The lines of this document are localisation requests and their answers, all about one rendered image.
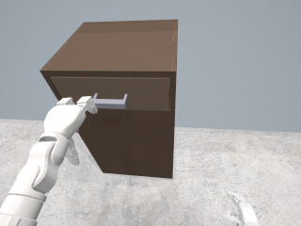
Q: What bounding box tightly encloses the robot left hand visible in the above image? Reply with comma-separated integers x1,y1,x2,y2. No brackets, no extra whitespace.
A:
43,96,98,166

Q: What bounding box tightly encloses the cabinet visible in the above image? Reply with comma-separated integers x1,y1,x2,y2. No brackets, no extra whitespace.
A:
40,19,179,179

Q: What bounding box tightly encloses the robot right hand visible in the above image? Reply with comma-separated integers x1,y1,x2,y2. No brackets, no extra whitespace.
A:
223,191,260,226

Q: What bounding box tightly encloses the left robot forearm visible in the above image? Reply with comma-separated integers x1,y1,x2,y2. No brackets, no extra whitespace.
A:
0,132,70,226

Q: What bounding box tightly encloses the handle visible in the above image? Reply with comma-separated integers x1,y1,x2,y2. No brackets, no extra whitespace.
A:
91,93,128,109

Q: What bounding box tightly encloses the drawer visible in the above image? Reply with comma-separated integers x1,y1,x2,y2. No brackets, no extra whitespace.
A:
50,76,170,110

